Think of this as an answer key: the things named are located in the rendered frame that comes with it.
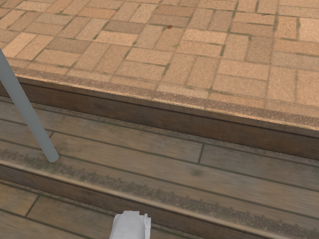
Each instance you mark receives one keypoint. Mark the robot left thigh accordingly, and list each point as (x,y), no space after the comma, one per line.
(131,225)

